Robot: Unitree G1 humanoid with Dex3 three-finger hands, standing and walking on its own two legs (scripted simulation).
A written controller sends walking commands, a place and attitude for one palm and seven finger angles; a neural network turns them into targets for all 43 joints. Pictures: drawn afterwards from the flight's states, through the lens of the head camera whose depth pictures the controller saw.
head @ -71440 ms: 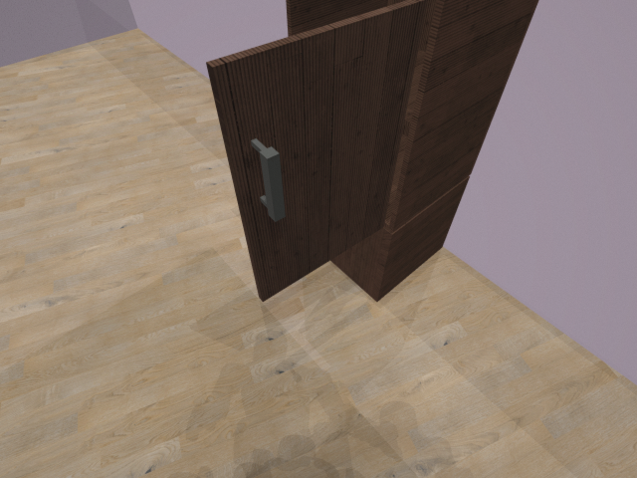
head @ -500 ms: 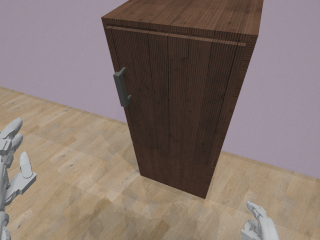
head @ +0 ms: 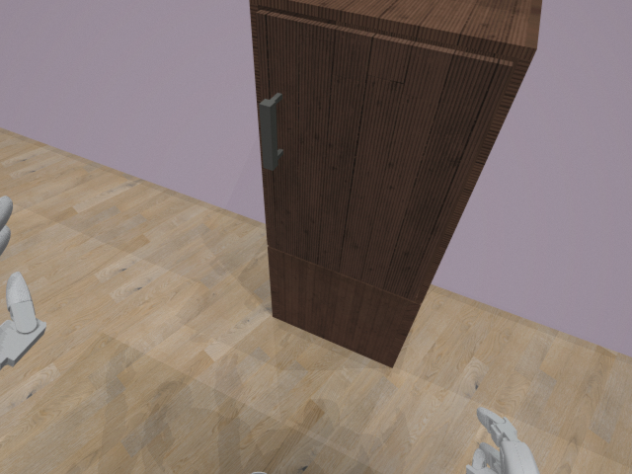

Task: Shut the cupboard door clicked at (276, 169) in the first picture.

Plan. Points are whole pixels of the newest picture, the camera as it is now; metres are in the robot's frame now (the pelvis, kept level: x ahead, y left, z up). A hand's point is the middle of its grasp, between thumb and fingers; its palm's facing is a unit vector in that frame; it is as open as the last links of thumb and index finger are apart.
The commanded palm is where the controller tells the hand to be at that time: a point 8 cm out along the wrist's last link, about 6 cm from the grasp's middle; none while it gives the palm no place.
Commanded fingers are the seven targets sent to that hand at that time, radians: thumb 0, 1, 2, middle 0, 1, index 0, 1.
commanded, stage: step back with the hand held close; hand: left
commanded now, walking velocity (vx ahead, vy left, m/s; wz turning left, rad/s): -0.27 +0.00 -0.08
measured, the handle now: (274, 131) +0.71 +0.12 +0.06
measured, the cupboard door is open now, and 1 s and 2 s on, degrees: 0 0 0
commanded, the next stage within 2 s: stop stepping back and stand still in 0.40 s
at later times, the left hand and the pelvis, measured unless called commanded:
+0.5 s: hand out of the picture +0.08 +0.27 +0.18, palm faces +0.45 -0.78 -0.44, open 7.4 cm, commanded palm +0.03 +0.29 +0.19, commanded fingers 0.00 0.90 0.90 -0.20 -0.30 -0.20 -0.30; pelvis -0.12 +0.00 -0.01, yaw -2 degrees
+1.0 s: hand out of the picture -0.03 +0.26 +0.19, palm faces +0.37 -0.82 -0.43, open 7.4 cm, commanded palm -0.05 +0.30 +0.19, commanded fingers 0.00 0.90 0.90 -0.20 -0.30 -0.20 -0.30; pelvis -0.22 +0.02 +0.01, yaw -5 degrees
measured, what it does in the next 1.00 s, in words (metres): walks backwards: right foot, then left foot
